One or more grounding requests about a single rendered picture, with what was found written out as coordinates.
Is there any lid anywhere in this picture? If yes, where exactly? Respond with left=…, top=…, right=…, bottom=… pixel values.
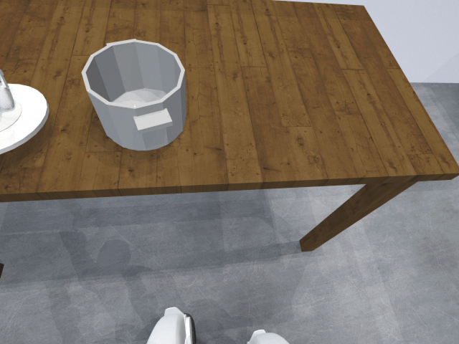
left=0, top=84, right=49, bottom=154

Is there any table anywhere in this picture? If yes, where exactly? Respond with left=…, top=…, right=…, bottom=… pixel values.
left=0, top=0, right=459, bottom=278

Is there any left robot thigh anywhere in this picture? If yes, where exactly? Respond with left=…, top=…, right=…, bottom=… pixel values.
left=147, top=313, right=193, bottom=344

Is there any right robot shin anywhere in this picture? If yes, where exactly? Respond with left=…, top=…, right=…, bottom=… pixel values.
left=251, top=330, right=266, bottom=339

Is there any pot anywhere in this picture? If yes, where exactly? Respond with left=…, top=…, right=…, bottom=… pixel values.
left=82, top=39, right=186, bottom=151

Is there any left robot hand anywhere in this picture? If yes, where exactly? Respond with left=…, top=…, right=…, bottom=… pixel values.
left=0, top=70, right=14, bottom=110

